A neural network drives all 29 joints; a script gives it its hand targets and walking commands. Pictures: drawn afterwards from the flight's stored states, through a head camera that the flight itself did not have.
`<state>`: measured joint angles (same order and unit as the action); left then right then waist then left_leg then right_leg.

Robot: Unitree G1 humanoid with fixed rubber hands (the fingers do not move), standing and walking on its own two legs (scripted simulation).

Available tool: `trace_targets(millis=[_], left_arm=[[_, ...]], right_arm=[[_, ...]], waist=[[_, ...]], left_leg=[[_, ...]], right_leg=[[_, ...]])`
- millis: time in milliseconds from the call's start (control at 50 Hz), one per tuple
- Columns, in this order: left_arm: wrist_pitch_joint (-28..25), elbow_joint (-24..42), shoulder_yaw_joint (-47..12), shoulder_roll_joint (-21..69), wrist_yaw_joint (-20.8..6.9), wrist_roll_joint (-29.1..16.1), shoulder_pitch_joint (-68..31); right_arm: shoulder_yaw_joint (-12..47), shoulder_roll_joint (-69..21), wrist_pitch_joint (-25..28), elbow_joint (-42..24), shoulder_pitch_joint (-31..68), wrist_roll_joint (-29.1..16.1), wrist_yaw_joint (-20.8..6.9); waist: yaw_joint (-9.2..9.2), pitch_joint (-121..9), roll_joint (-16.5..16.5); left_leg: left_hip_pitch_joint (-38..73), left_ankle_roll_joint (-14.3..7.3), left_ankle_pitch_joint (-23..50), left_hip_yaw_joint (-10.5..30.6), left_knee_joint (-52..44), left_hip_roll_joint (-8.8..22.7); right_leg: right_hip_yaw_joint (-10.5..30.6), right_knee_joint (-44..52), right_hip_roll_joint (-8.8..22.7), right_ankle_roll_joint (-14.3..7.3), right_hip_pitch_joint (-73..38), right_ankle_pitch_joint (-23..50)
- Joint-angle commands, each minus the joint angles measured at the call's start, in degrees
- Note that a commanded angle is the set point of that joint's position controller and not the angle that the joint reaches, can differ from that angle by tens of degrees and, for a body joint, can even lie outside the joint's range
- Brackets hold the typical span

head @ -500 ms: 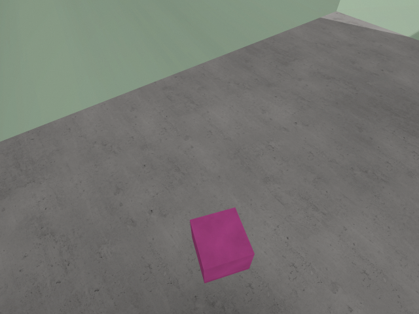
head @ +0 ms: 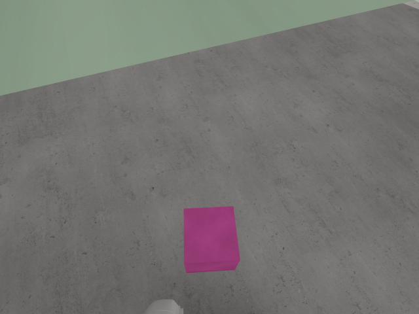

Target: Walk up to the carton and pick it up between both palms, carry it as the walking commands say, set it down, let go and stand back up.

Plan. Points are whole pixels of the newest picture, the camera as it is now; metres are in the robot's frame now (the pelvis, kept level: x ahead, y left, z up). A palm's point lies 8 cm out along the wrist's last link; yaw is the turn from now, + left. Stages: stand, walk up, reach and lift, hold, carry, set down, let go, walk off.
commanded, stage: walk up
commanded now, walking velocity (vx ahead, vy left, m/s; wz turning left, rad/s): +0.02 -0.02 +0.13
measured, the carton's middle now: (209, 239) +0.44 +0.00 -0.67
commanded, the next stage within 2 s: stand in 1.32 s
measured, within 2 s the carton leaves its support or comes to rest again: neither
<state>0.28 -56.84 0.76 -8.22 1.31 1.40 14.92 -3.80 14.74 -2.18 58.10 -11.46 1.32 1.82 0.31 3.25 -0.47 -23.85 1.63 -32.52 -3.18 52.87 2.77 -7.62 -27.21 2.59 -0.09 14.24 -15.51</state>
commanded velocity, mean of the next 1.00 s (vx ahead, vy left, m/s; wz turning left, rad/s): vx -0.02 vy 0.00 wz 0.05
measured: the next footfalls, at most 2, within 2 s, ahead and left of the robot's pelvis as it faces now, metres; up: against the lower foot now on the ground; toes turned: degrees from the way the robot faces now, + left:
left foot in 0.12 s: +0.05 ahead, +0.06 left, +0.00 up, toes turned +5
left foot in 0.40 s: +0.09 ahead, +0.19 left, +0.00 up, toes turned +6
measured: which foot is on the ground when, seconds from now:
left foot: up 0.00-0.10, down 0.12-0.20, up 0.22-0.38, down 0.40-0.88, up 0.90-1.00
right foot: down 0.00-0.42, up 0.44-0.86, down 0.88-1.00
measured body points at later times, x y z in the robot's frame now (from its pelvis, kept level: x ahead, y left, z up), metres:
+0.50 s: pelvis +0.05 +0.06 -0.01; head +0.09 +0.09 +0.44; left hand +0.00 +0.32 -0.17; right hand +0.16 -0.16 -0.14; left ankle +0.05 +0.19 -0.74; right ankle -0.01 -0.09 -0.72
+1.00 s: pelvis +0.02 +0.00 +0.00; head +0.05 -0.02 +0.45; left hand +0.09 +0.23 -0.14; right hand +0.05 -0.27 -0.15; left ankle +0.03 +0.15 -0.71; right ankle +0.00 -0.13 -0.74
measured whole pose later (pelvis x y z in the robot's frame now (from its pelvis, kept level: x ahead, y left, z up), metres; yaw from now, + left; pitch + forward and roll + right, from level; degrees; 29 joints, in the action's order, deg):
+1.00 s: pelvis +0.02 +0.00 +0.00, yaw -1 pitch +0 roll +1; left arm 0.9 -57.1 0.4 -9.0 0.4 1.8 11.0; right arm -2.8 15.3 -3.1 58.5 -11.6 0.7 0.4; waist 1.2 3.7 2.0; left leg -20.0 0.3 -23.7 -1.3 39.0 3.0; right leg 0.8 -25.8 1.9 1.0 11.0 -15.2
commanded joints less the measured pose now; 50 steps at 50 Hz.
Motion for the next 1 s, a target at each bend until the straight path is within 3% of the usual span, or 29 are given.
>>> trace_targets(millis=[0,40,80,120,140,160,200,220,280,320,340,360,380,400,440,480,540,560,600,660,680,760,780,800,820,860,900,940,980], left_arm=[[-1.6,-0.6,2.1,-11.4,1.2,0.0,6.3],[-1.8,-0.8,2.5,-12.5,1.4,-0.3,4.9],[-1.6,-0.9,2.0,-11.1,1.1,-0.4,2.3],[-1.0,-1.7,2.9,-12.7,2.4,0.1,7.7],[-0.5,-2.2,2.5,-11.8,2.9,-0.1,8.5],[-0.4,-3.4,2.4,-12.9,3.2,0.0,10.6],[-0.4,-4.6,3.8,-16.2,3.7,1.0,12.8],[-0.5,-4.2,4.5,-16.0,4.0,1.2,11.8],[-1.2,-2.4,3.6,-13.3,3.3,1.0,6.1],[-1.4,-1.6,4.1,-13.3,2.6,1.0,3.4],[-1.1,-1.5,3.4,-11.4,1.3,0.7,2.1],[-0.8,-2.8,2.1,-8.3,0.4,-0.1,4.2],[-0.6,-2.2,1.1,-4.0,0.0,-0.5,7.6],[-0.2,-0.1,1.4,-5.2,0.0,-1.2,7.7],[0.8,0.4,1.3,-5.7,-0.5,-2.3,5.1],[1.2,-0.6,1.5,-6.9,-0.3,-1.3,5.0],[1.6,-2.1,1.5,-5.8,0.1,-0.5,6.2],[1.5,-2.4,1.4,-5.6,0.1,-0.6,6.3],[3.2,-1.4,3.8,-9.7,0.1,0.4,3.6],[4.9,3.3,4.5,-9.8,-0.9,1.3,-2.2],[5.1,3.7,4.6,-9.7,-1.3,1.3,-2.0],[4.6,4.9,3.7,-9.0,-2.9,-0.2,-1.4],[4.0,3.8,3.0,-8.1,-3.1,-0.8,0.5],[3.0,2.3,2.4,-7.3,-2.7,-1.2,1.8],[1.7,0.8,2.4,-8.5,-2.0,-0.5,4.0],[-0.5,1.8,2.7,-15.5,-1.2,1.0,2.8],[-0.4,3.2,2.4,-14.3,-0.3,0.9,-3.9],[-0.7,2.6,1.5,-11.9,0.0,0.6,-5.7],[-1.1,3.3,1.5,-12.3,0.3,-0.1,-4.5]], right_arm=[[0.5,-0.5,0.4,-3.1,-2.7,-0.8,-0.7],[0.3,0.4,0.1,-3.5,-3.1,-1.3,-0.5],[0.4,1.7,0.8,-2.3,-5.4,-1.6,-0.2],[-1.9,9.8,-0.1,-3.9,-3.8,0.0,-1.0],[-1.5,8.7,-0.6,-5.2,1.1,-0.5,-1.8],[-1.2,6.5,-0.8,-6.3,5.4,-0.8,-2.1],[-1.0,2.6,-1.8,-7.5,8.8,-0.3,-2.7],[-0.7,1.6,-1.9,-8.4,9.1,0.2,-2.6],[0.1,0.2,-1.2,-8.0,7.3,0.8,-2.8],[0.0,0.9,-0.6,-7.7,5.8,0.0,-2.7],[0.6,-0.6,0.6,-5.6,3.4,-0.9,-2.5],[1.3,-1.2,2.3,-4.2,-1.1,-0.9,-2.1],[-0.2,4.8,3.3,-3.4,-3.3,0.1,-1.4],[0.0,8.2,3.1,-3.4,-6.1,0.2,-0.9],[0.0,6.6,2.9,-3.5,-1.5,-0.6,-1.0],[0.6,4.5,2.7,-4.3,3.5,-0.2,-0.3],[0.7,4.1,2.7,-3.6,3.0,-0.6,0.0],[0.8,3.1,2.4,-3.7,2.2,-0.9,0.0],[-1.1,8.7,1.9,-2.9,-2.4,-0.2,1.0],[-2.7,10.2,1.1,-3.5,-3.7,-0.4,2.1],[-2.6,9.9,1.2,-3.8,-3.1,-0.4,2.2],[-2.1,8.7,1.2,-6.8,5.8,0.6,1.2],[-1.7,8.0,1.1,-7.2,7.1,0.8,0.4],[-1.0,6.1,0.6,-6.7,7.1,0.4,-0.3],[-0.3,3.9,0.7,-5.5,4.0,0.3,-0.7],[2.1,-1.7,0.1,-6.0,-1.2,-0.1,-1.0],[1.3,0.8,-0.3,-4.6,0.5,-0.4,-1.5],[0.9,1.9,0.6,-2.4,0.1,-0.9,-1.7],[1.0,1.9,0.6,-1.3,-2.1,-1.4,-1.5]], waist=[[0.03,-6.3,-4.2],[1.14,-5.4,-5.5],[3.32,-3.8,-4.0],[-0.21,-4.3,8.8],[-2.22,0.2,7.0],[-3.37,2.7,2.7],[-5.98,5.1,-10.2],[-5.49,4.7,-10.2],[-2.72,1.3,-10.5],[-1.23,-2.3,-13.8],[-0.33,-5.6,-12.4],[1.83,-9.9,-7.7],[1.59,-14.4,9.9],[1.33,-15.4,15.8],[0.42,-8.6,13.6],[-1.02,-5.1,13.8],[-1.84,-6.9,6.2],[-1.51,-6.7,4.1],[0.44,-3.5,2.3],[1.28,-0.5,3.5],[1.05,-2.6,2.0],[-1.22,-7.3,9.3],[-2.08,-7.9,13.1],[-2.41,-6.9,12.4],[-3.34,-7.9,8.3],[-2.46,-6.6,-17.4],[-0.50,-0.7,-13.6],[0.93,-1.9,-12.4],[1.55,-4.3,-11.3]], left_leg=[[2.3,-0.9,7.3,0.1,-11.6,-1.5],[6.0,-1.3,12.0,0.8,-18.7,-0.7],[16.2,-2.5,27.4,1.2,-29.5,0.5],[14.5,-4.5,40.2,4.8,-23.6,3.9],[8.3,-4.7,42.3,3.6,-20.0,2.9],[2.7,-3.9,34.1,1.1,-15.8,0.1],[-8.7,-1.5,2.6,1.1,4.7,-3.1],[-10.1,-1.5,2.8,4.9,8.4,0.1],[-5.4,-0.3,7.1,5.3,-2.3,1.3],[0.2,-1.1,11.9,3.6,-13.0,0.5],[7.7,-1.4,18.7,-0.1,-23.0,-2.2],[20.5,-1.2,33.4,-0.6,-33.4,-0.7],[33.0,-4.5,63.5,11.2,-29.8,11.9],[31.0,-9.4,74.2,19.4,-31.2,19.2],[19.8,-11.9,66.4,11.6,-31.6,17.2],[19.3,-12.0,66.2,9.9,-31.8,13.8],[18.8,-10.9,60.2,8.2,-32.6,14.2],[18.8,-10.6,57.9,8.3,-32.3,15.2],[20.2,-14.0,59.8,17.4,-31.8,23.9],[14.5,-19.0,65.4,19.4,-32.2,29.0],[14.1,-18.4,58.9,17.6,-32.4,27.7],[7.1,-10.4,19.5,10.9,-36.7,18.8],[5.3,-8.0,15.2,8.3,-35.3,15.1],[5.0,-6.4,14.3,5.6,-32.5,11.3],[1.7,-4.7,15.0,2.6,-26.3,8.6],[-5.4,-2.4,0.6,-1.0,-13.5,-1.5],[-0.3,-1.8,5.1,3.5,-11.2,1.2],[4.5,-1.6,8.8,2.7,-12.1,0.0],[4.4,-1.8,9.0,2.2,-13.7,-0.5]], right_leg=[[14.0,3.7,17.2,-8.9,-9.4,45.1],[15.9,3.5,19.2,-9.1,-9.2,43.7],[12.7,2.7,16.2,-5.2,-2.1,33.1],[13.3,-3.8,17.3,-3.6,-1.0,20.8],[12.9,0.1,16.5,-3.4,-1.5,14.9],[14.3,6.0,18.6,-4.6,-3.5,15.2],[23.6,8.7,30.4,-14.6,-7.8,34.3],[23.2,9.1,32.0,-15.7,-7.2,34.7],[11.9,6.8,21.5,-8.8,-6.8,32.6],[5.1,2.6,16.9,-4.2,-8.9,35.5],[0.9,-2.2,11.1,-2.4,-9.3,31.6],[-2.5,-7.4,6.0,-0.9,-5.8,20.6],[-0.8,-14.0,2.1,1.6,6.0,-9.1],[4.9,-17.6,1.4,1.6,7.6,-21.3],[6.1,-20.1,2.5,1.1,3.7,-21.1],[6.9,-19.1,2.4,1.0,4.2,-17.4],[5.5,-14.9,1.4,1.3,1.8,-11.8],[5.2,-12.7,0.8,1.4,1.6,-10.5],[6.2,-20.1,1.7,3.0,9.6,-14.1],[11.3,-33.6,3.0,3.8,14.7,-17.8],[13.0,-34.8,3.4,3.5,14.2,-16.6],[11.9,-18.7,2.7,1.8,4.7,-7.4],[9.5,-10.9,1.1,1.5,-0.7,-5.1],[6.3,-0.9,-0.8,1.7,-5.3,-0.2],[7.6,6.6,0.3,1.5,-12.3,2.5],[28.8,17.0,18.1,-2.8,-10.2,3.4],[23.4,16.4,16.4,-6.6,-2.0,8.2],[16.3,11.4,9.7,-5.7,-5.0,25.1],[14.1,9.7,10.4,-5.9,-9.4,30.4]])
